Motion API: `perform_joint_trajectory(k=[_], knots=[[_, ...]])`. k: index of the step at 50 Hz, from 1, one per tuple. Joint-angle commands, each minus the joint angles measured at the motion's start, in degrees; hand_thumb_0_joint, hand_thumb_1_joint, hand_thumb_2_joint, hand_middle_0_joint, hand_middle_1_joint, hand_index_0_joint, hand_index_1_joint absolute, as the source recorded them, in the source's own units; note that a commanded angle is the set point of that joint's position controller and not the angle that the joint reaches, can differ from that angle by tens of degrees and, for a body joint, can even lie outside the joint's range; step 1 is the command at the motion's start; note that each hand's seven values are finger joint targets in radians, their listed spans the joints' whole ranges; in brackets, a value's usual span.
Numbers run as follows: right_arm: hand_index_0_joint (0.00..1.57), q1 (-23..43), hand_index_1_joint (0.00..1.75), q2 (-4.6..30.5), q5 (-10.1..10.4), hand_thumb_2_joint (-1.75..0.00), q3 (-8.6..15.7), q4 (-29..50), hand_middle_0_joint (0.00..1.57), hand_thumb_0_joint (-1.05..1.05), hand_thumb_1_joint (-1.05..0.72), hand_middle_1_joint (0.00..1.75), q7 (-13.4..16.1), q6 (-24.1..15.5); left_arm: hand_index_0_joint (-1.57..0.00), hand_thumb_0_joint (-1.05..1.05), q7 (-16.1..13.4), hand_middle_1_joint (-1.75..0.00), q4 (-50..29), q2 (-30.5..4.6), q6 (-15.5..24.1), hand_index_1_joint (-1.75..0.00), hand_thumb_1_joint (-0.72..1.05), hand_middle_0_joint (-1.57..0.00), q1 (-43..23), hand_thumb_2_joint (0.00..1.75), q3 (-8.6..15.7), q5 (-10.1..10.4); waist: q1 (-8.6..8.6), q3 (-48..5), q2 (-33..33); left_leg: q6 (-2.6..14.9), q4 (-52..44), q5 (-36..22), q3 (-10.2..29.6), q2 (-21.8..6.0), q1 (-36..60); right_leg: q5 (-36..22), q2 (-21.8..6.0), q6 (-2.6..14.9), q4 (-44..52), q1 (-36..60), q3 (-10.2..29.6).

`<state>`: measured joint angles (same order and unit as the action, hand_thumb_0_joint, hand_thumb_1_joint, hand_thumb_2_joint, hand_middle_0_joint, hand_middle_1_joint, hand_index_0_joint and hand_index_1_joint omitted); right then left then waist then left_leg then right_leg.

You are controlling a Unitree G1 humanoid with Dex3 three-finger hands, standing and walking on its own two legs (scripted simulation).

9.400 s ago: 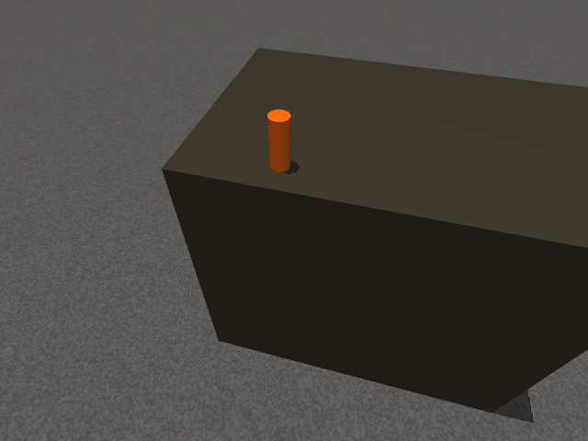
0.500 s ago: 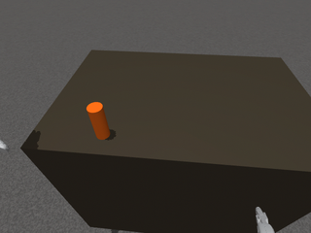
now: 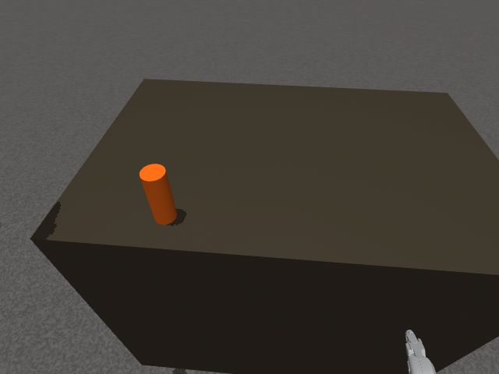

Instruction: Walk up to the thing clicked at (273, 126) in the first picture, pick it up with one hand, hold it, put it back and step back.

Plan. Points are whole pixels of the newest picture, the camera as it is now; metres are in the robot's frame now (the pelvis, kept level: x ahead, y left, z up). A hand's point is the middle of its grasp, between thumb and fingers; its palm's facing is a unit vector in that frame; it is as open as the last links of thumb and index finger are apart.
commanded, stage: go down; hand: left
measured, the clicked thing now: (159, 195) +0.41 +0.17 +0.08
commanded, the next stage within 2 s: approach in 0.98 s
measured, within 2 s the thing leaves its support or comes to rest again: neither
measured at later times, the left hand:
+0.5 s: hand out of the picture +0.35 +0.35 +0.20, palm faces +0.11 -0.99 -0.02, open 17.7 cm
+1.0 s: hand out of the picture +0.34 +0.35 +0.19, palm faces +0.10 -0.99 -0.02, open 17.7 cm
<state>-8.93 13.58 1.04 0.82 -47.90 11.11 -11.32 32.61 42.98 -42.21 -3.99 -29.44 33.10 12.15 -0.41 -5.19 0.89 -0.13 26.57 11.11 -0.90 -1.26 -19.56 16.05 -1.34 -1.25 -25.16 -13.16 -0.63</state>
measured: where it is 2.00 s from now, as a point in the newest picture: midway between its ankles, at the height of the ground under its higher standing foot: outside the picture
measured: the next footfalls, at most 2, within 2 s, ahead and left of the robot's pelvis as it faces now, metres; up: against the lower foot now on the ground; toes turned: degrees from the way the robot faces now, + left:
none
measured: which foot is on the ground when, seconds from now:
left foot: down 0.00-1.00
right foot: down 0.00-1.00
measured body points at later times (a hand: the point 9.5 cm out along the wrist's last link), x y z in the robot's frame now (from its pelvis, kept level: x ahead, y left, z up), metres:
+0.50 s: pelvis +0.00 +0.00 +0.00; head +0.01 +0.00 +0.45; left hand +0.34 +0.40 +0.21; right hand +0.16 -0.26 -0.09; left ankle +0.02 +0.12 -0.74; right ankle -0.04 -0.13 -0.74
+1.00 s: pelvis +0.00 +0.00 +0.00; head +0.00 +0.00 +0.45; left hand +0.33 +0.40 +0.20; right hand +0.15 -0.26 -0.09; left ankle +0.02 +0.12 -0.74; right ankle -0.04 -0.13 -0.74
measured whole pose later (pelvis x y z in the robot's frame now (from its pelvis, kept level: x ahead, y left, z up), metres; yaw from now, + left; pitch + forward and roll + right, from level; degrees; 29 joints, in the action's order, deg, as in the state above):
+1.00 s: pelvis +0.00 +0.00 +0.00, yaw +0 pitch +5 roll -1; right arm -9.1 13.8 1.1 -0.3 -47.0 12.2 -11.4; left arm 35.8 46.1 -43.6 -6.3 -30.2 32.5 13.0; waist -1.0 -5.6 0.7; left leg -0.1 27.1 11.1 -0.5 -1.3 -20.7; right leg 15.9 -1.2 -1.3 -25.2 -14.0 -1.0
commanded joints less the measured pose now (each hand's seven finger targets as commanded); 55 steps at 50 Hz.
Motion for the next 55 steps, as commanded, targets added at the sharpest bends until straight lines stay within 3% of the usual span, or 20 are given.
perform_joint_trajectory(k=[1, 5, 6, 10, 12, 14, 18, 21, 24, 27, 34, 36, 39, 43, 44, 45, 46, 47, 52, 55], knots=[[0.05, 6.1, 0.05, 8.2, 0.2, -0.06, 2.0, 6.7, 0.05, 0.00, 0.52, 0.05, 0.9, -2.8, -0.05, 0.00, 0.2, -0.04, -11.3, -22.6, 2.6, -0.05, -0.61, -0.05, -22.3, 0.04, 3.3, 1.7, 0.60, -13.2, 7.5, 1.55, -1.3, -11.4, 0.9, 1.2, 16.1, -11.4, 1.6, 1.61, 3.9, -6.2, -2.3], [0.05, 6.5, 0.05, 9.9, 0.2, -0.06, 3.1, 7.9, 0.05, 0.00, 0.52, 0.05, 1.1, -3.1, -0.05, 0.00, 0.6, -0.04, -10.3, -25.4, 2.5, -0.04, -0.60, -0.05, -24.5, 0.04, 4.4, 1.6, 0.18, -14.5, 7.0, 1.49, -1.1, -12.1, 1.1, 1.0, 16.9, -12.1, 1.8, 1.48, 4.0, -5.8, -2.3], [0.05, 6.0, 0.05, 8.8, 0.1, -0.06, 2.2, 7.6, 0.05, 0.00, 0.52, 0.05, 1.1, -3.1, -0.05, 0.00, 0.7, -0.04, -8.3, -22.9, 2.1, -0.05, -0.61, -0.05, -23.7, 0.04, 2.8, 1.5, -0.36, -14.0, 6.1, 1.70, -0.9, -12.9, 1.0, 1.0, 17.0, -12.8, 1.8, 1.44, 3.9, -6.4, -2.2], [0.05, 7.1, 0.05, 7.0, 0.2, -0.06, 0.4, 8.4, 0.05, 0.00, 0.51, 0.05, 1.1, -3.2, -0.05, 0.00, 1.5, -0.04, -5.4, -22.4, 2.0, -0.05, -0.61, -0.05, -22.4, 0.04, 2.5, 1.7, 0.32, -14.1, 5.1, 1.94, -0.6, -12.8, 0.9, 1.2, 15.8, -12.9, 1.7, 1.27, 3.9, -5.6, -2.2], [0.05, 5.8, 0.05, 9.6, 0.1, -0.06, 2.8, 7.8, 0.05, 0.00, 0.52, 0.05, 1.4, -3.0, -0.04, 0.00, 1.7, -0.04, -4.6, -22.5, 1.7, -0.05, -0.60, -0.05, -22.1, 0.05, 2.3, 1.9, -0.42, -14.4, 4.9, 2.06, -0.4, -14.1, 0.8, 1.2, 16.3, -14.1, 1.7, 1.25, 3.7, -6.3, -2.0], [0.05, 5.1, 0.05, 8.2, 0.1, -0.06, 1.2, 8.6, 0.05, 0.00, 0.53, 0.05, 1.2, -3.1, -0.05, 0.00, 1.7, -0.04, -11.0, -27.1, 2.5, -0.05, -0.59, -0.05, -26.8, 0.05, 4.9, 1.8, 0.28, -18.1, 7.2, 2.00, 0.6, -16.4, 0.7, 1.5, 17.7, -16.1, 1.5, 1.03, 3.5, -4.9, -2.0], [0.05, 5.3, 0.05, 9.0, 0.3, -0.06, 2.1, 8.5, 0.05, 0.00, 0.52, 0.05, 1.3, -2.9, -0.04, 0.00, 2.2, -0.05, -7.8, -22.8, 1.1, -0.05, -0.57, -0.04, -22.9, 0.06, 2.8, 2.1, 0.10, -15.1, 7.3, 1.56, -0.5, -15.4, 1.2, 0.8, 17.6, -13.9, 2.1, 1.65, 3.6, -6.1, -2.6], [0.05, 4.8, 0.05, 7.4, 0.4, -0.06, 1.1, 7.4, 0.05, 0.00, 0.51, 0.05, 1.5, -2.6, -0.05, 0.00, 2.1, -0.04, -9.7, -24.7, 0.5, -0.05, -0.59, -0.05, -23.4, 0.05, 4.3, 2.2, 0.75, -14.9, 7.6, 1.76, -0.3, -16.3, 1.0, 1.0, 17.0, -15.1, 1.9, 1.53, 3.4, -5.3, -2.5], [0.05, 5.7, 0.05, 7.6, 0.3, -0.06, 1.1, 8.1, 0.05, 0.00, 0.52, 0.05, 1.6, -2.4, -0.05, 0.00, 2.7, -0.04, -9.9, -22.0, -0.8, -0.05, -0.59, -0.05, -23.2, 0.05, 2.5, 2.5, -0.01, -16.1, 7.7, 1.73, 0.0, -17.6, 1.2, 0.7, 19.1, -15.3, 2.0, 1.59, 3.5, -6.3, -2.7], [0.05, 5.2, 0.05, 8.9, 0.3, -0.06, 2.1, 7.5, 0.05, 0.00, 0.51, 0.05, 1.9, -2.3, -0.05, 0.00, 2.6, -0.05, -9.3, -23.3, -1.2, -0.05, -0.61, -0.05, -21.5, 0.03, 3.2, 2.4, 0.15, -13.2, 5.4, 2.03, -0.2, -15.7, 1.0, 1.1, 16.3, -15.0, 1.8, 1.35, 3.6, -5.9, -2.4], [0.05, 4.7, 0.05, 7.9, 0.3, -0.06, 1.4, 8.4, 0.05, 0.00, 0.52, 0.05, 1.8, -2.1, -0.06, 0.00, 2.7, -0.05, -12.1, -24.6, -0.2, -0.05, -0.61, -0.05, -24.0, 0.03, 4.2, 2.4, 0.48, -15.4, 7.5, 1.98, -0.1, -16.2, 1.0, 1.3, 17.9, -15.0, 1.6, 1.38, 3.4, -6.2, -2.5], [0.05, 5.7, 0.05, 9.6, 0.3, -0.06, 2.8, 10.0, 0.05, 0.00, 0.51, 0.05, 2.0, -2.1, -0.06, 0.00, 2.5, -0.05, -11.4, -24.6, -0.2, -0.05, -0.61, -0.06, -23.0, 0.02, 4.4, 2.3, 0.22, -15.7, 5.9, 1.95, -0.2, -15.9, 1.2, 1.2, 17.7, -14.9, 1.7, 1.35, 3.4, -5.5, -2.5], [0.05, 6.5, 0.05, 7.4, 0.3, -0.06, 1.0, 8.5, 0.05, 0.00, 0.51, 0.05, 1.8, -2.3, -0.06, 0.00, 3.0, -0.06, -7.5, -22.3, -0.1, -0.05, -0.61, -0.05, -22.0, 0.04, 3.0, 2.3, 0.22, -13.5, 5.3, 2.17, -0.4, -14.5, 1.0, 1.4, 15.8, -14.1, 1.5, 1.24, 3.7, -5.8, -2.3], [0.05, 5.9, 0.05, 8.9, 0.0, -0.06, 1.8, 9.4, 0.05, 0.00, 0.52, 0.05, 2.0, -2.7, -0.06, 0.00, 2.9, -0.05, -10.7, -25.3, 1.3, -0.04, -0.58, -0.05, -24.2, 0.02, 4.2, 2.1, 0.17, -14.9, 6.7, 1.85, -0.4, -12.1, 1.0, 1.5, 16.3, -12.5, 1.5, 1.33, 3.9, -5.8, -2.3], [0.05, 5.2, 0.05, 7.8, 0.1, -0.05, 1.2, 8.1, 0.05, 0.00, 0.52, 0.05, 2.0, -2.5, -0.06, 0.00, 3.0, -0.05, -12.4, -25.2, 1.4, -0.04, -0.58, -0.05, -25.2, 0.02, 4.4, 2.5, 0.17, -14.1, 8.0, 1.85, -0.5, -11.7, 0.7, 1.6, 16.3, -12.3, 1.3, 1.37, 4.0, -6.2, -2.1], [0.05, 5.6, 0.05, 7.2, 0.3, -0.06, 0.5, 9.4, 0.05, 0.00, 0.52, 0.05, 1.8, -2.8, -0.06, 0.00, 3.3, -0.05, -5.9, -21.4, 0.8, -0.04, -0.56, -0.05, -20.8, 0.02, 2.3, 2.4, -0.36, -12.5, 5.4, 1.94, -0.8, -10.3, 0.8, 1.5, 15.3, -11.0, 1.6, 1.26, 4.2, -6.4, -2.2], [0.05, 5.9, 0.05, 7.5, 0.2, -0.06, 0.7, 8.0, 0.05, 0.00, 0.52, 0.05, 1.8, -2.6, -0.06, 0.00, 3.4, -0.05, -9.0, -21.9, 0.9, -0.05, -0.59, -0.05, -20.9, 0.03, 2.8, 2.9, 0.48, -12.2, 6.4, 1.88, -0.8, -11.0, 1.0, 1.4, 14.8, -11.5, 1.6, 1.47, 3.9, -6.1, -2.3], [0.05, 6.0, 0.05, 8.5, 0.2, -0.06, 1.4, 9.2, 0.05, 0.00, 0.52, 0.05, 2.0, -2.7, -0.06, 0.00, 3.4, -0.05, -9.4, -22.5, 1.2, -0.05, -0.60, -0.06, -22.6, 0.02, 2.6, 2.9, -0.64, -14.2, 6.6, 1.99, -0.5, -11.4, 0.8, 1.5, 16.0, -12.2, 1.4, 1.28, 4.0, -6.3, -2.0], [0.05, 6.7, 0.05, 10.3, 0.1, -0.06, 2.8, 10.3, 0.05, 0.00, 0.51, 0.05, 2.5, -3.0, -0.06, 0.00, 2.5, -0.05, -13.1, -25.0, 0.7, -0.05, -0.59, -0.06, -24.2, 0.02, 4.4, 2.7, -0.26, -16.3, 7.1, 1.73, -0.4, -12.8, 1.2, 1.2, 17.6, -12.5, 1.7, 1.50, 3.8, -6.0, -2.4], [0.05, 7.8, 0.05, 7.4, 0.3, -0.05, 0.4, 9.7, 0.05, 0.00, 0.55, 0.05, 2.0, -3.2, -0.05, 0.00, 2.7, -0.08, -7.2, -21.7, 0.0, -0.08, -0.54, -0.05, -21.2, 0.04, 2.4, 2.5, 0.04, -11.6, 5.2, 1.68, -1.2, -9.4, 1.2, 1.2, 14.4, -10.0, 1.7, 1.51, 4.3, -6.6, -2.3]])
